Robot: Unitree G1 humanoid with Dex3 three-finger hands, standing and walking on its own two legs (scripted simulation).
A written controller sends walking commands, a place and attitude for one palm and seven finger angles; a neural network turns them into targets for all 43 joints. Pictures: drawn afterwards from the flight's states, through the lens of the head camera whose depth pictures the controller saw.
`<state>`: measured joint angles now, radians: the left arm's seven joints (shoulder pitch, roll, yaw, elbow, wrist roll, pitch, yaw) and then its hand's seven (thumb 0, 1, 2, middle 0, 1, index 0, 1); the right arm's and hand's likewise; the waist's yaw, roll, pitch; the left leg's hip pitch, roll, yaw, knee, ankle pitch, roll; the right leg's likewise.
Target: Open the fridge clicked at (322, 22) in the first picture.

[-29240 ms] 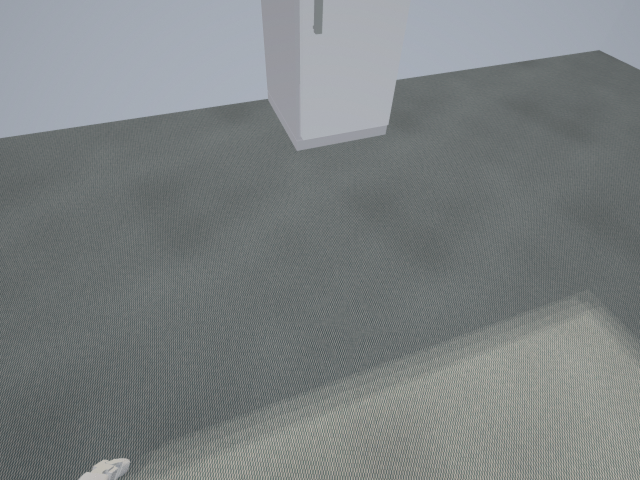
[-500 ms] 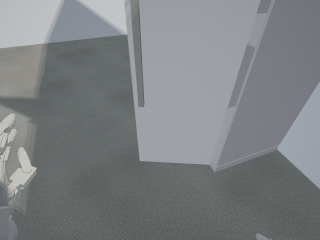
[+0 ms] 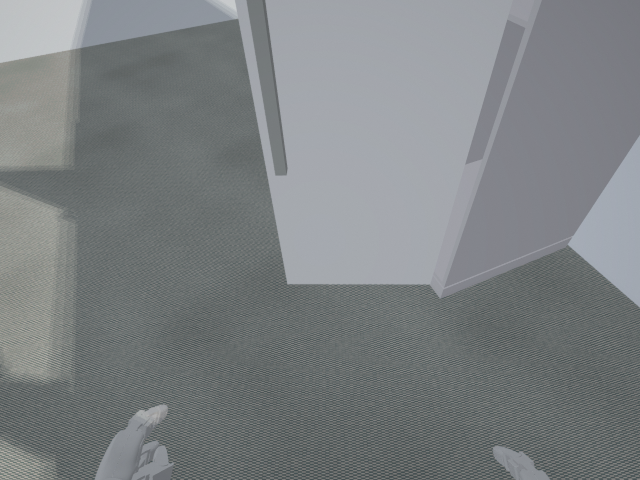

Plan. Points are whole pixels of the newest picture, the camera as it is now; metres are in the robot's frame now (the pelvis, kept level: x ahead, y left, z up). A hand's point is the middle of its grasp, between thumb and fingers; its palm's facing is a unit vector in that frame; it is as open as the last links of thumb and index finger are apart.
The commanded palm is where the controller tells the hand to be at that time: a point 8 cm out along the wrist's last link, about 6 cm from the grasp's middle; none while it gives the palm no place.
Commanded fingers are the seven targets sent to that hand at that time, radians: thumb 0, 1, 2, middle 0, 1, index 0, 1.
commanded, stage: let the arm hang, fingers relaxed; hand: left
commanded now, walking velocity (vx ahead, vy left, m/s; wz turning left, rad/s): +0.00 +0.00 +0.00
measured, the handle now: (267, 66) +0.83 +0.14 +0.14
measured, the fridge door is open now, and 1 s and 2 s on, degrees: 65 65 65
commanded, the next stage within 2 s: look to check the result in 0.90 s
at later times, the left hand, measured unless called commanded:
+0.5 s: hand out of the picture +0.03 +0.26 -0.14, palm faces +0.02 -0.94 -0.33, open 7.3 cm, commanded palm none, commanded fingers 0.00 0.90 0.90 -0.20 -0.30 -0.20 -0.30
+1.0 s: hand out of the picture +0.09 +0.27 -0.14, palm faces -0.02 -0.95 -0.30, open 7.4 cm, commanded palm none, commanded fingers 0.00 0.90 0.90 -0.20 -0.30 -0.20 -0.30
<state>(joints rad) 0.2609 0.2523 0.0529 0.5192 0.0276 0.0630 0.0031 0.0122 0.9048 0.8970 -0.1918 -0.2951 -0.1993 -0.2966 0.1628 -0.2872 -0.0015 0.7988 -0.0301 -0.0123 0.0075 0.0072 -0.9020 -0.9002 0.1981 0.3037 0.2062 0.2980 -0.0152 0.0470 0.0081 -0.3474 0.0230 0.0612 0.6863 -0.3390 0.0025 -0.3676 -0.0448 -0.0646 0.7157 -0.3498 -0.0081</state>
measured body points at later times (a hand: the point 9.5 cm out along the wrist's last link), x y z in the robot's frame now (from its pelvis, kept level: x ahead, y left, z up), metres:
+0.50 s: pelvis -0.01 +0.02 +0.02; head -0.01 +0.02 +0.47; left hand +0.03 +0.31 -0.11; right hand +0.02 -0.24 -0.13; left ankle +0.01 +0.12 -0.72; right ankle +0.02 -0.11 -0.72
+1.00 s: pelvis +0.02 +0.03 +0.03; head +0.03 +0.04 +0.48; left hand +0.09 +0.32 -0.11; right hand +0.10 -0.26 -0.10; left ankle +0.01 +0.12 -0.72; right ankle +0.02 -0.11 -0.72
